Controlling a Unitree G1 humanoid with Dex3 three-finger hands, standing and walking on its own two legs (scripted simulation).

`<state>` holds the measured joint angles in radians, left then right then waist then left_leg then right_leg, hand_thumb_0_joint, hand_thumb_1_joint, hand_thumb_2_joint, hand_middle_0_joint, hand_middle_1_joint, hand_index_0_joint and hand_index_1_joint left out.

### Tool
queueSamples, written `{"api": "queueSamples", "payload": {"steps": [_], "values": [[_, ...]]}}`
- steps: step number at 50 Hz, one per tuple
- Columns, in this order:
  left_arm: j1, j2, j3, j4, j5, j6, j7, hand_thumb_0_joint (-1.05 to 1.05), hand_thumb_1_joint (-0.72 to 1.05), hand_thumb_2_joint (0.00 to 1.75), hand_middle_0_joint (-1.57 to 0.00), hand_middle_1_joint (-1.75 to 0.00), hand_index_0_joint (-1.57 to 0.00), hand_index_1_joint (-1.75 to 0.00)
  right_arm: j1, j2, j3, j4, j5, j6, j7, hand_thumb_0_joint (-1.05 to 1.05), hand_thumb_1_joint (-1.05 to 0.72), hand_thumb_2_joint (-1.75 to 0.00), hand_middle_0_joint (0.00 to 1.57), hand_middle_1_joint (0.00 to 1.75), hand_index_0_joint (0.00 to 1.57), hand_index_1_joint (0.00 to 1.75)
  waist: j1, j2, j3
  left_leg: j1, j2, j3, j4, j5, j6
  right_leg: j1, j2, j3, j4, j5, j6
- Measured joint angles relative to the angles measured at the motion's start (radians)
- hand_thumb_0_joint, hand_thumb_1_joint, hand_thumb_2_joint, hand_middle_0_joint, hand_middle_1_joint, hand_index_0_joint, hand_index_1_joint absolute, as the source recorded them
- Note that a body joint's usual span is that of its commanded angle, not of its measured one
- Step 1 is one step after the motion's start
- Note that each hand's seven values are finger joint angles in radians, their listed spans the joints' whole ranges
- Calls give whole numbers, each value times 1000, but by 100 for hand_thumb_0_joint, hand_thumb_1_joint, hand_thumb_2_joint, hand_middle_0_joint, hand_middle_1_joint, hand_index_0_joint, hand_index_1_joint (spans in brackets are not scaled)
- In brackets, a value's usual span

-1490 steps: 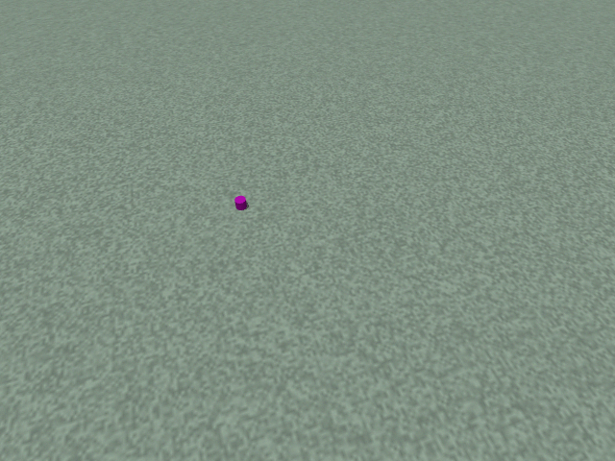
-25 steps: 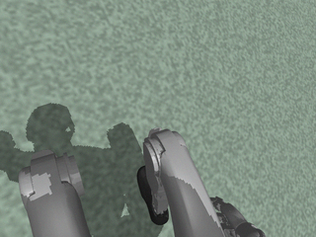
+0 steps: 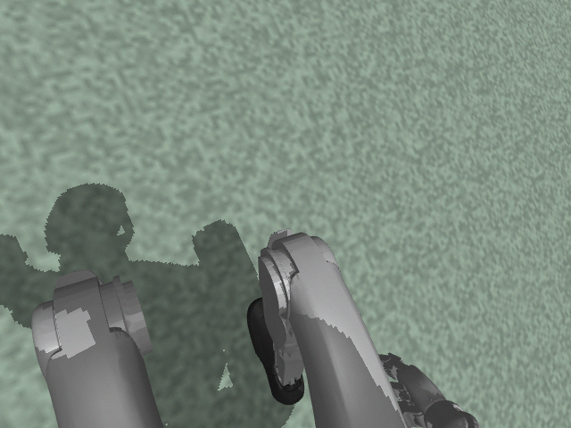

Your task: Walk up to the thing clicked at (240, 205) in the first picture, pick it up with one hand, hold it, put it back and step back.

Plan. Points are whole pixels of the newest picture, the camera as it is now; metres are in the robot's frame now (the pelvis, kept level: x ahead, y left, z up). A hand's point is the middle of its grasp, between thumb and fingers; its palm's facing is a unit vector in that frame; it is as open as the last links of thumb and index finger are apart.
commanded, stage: rise first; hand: left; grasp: from above
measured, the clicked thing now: out of the picture +0.48 +0.36 -0.30
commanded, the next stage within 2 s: approach in 0.78 s
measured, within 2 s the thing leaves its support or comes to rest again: neither
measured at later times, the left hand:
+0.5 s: hand out of the picture +0.44 +0.39 -0.18, palm faces -0.45 -0.14 -0.88, open 13.9 cm
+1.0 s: hand out of the picture +0.44 +0.39 -0.18, palm faces -0.44 -0.13 -0.89, open 14.1 cm
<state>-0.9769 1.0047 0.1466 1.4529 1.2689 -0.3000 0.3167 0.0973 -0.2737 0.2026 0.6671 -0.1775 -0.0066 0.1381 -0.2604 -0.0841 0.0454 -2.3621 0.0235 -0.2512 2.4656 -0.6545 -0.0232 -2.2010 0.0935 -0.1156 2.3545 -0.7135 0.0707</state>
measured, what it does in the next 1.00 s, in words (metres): stands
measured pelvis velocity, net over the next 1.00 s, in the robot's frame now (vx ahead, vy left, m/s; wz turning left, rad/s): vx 0.00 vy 0.00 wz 0.00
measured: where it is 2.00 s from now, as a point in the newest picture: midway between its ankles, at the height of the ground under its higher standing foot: (212, 391)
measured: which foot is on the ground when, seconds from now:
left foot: down 0.00-1.00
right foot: down 0.00-1.00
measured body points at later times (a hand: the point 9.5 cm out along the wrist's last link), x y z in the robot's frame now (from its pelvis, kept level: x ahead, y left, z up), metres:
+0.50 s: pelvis +0.00 +0.00 +0.00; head +0.24 +0.12 +0.35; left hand +0.46 +0.39 -0.13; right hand +0.08 -0.26 -0.08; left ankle +0.07 +0.14 -0.28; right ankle +0.10 -0.13 -0.28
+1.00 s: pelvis +0.00 +0.00 +0.00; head +0.24 +0.13 +0.36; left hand +0.46 +0.39 -0.12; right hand +0.08 -0.26 -0.08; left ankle +0.07 +0.14 -0.28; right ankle +0.10 -0.13 -0.28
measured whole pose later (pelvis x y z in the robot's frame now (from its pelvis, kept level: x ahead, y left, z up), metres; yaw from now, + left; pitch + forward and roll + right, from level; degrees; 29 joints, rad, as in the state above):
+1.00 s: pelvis +0.00 +0.00 +0.00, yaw +0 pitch +30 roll -13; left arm -1.00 1.02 0.13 1.47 1.28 -0.29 0.32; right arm 0.11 -0.28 0.21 0.66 -0.18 -0.01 0.14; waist -0.27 -0.09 0.04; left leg -2.37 0.02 -0.25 2.47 -0.65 -0.02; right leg -2.20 0.09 -0.12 2.36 -0.71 0.07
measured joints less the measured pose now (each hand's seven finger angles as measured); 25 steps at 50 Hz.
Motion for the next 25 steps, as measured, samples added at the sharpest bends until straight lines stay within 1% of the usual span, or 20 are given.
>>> {"api": "queueSamples", "payload": {"steps": [8, 13, 19, 25], "values": [[-4, -4, -2, 12, 5, 4, 10, 1, -49, 96, -15, -95, -15, -95, 4, -3, -3, 1, 2, 3, 0, 0, -90, -90, 21, 30, 20, 30, -1, 5, -9, -2, -2, 1, 0, 0, -1, -1, -3, 0, 2, -2, -6], [-12, 5, -7, 18, 5, 5, 9, 1, -50, 96, -14, -95, -14, -95, 2, -6, -1, 0, 1, 1, -1, 0, -90, -90, 21, 30, 20, 30, -3, 6, -6, -3, -1, 2, 1, 2, 0, -5, -1, 2, 3, 1, -1], [-26, 19, -11, 38, -6, 8, 5, 1, -49, 96, -14, -95, -14, -96, -1, -5, 6, -4, -2, -3, -4, 0, -90, -90, 21, 30, 20, 30, -10, 1, 4, -3, 1, 0, 2, 5, 0, -6, 1, 0, 2, 6, 2], [-8, 15, 4, 6, -1, 1, -6, 1, -49, 95, -15, -95, -15, -95, 9, -6, 9, -9, -1, 0, -5, 0, -90, -90, 21, 30, 20, 30, -7, -3, 11, -2, -1, -2, 3, 4, -1, -3, -1, -3, 2, 5, -4]]}}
